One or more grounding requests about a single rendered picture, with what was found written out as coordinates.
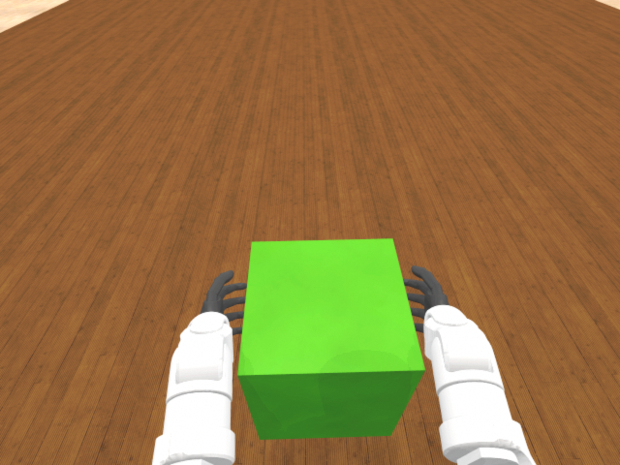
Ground carton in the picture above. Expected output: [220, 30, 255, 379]
[237, 238, 425, 440]

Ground robot right forearm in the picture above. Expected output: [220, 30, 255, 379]
[423, 305, 536, 465]

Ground robot right hand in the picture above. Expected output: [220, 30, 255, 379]
[403, 265, 449, 333]

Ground robot left hand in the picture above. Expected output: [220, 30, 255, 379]
[200, 270, 247, 335]

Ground robot left forearm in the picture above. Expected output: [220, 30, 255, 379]
[152, 312, 235, 465]

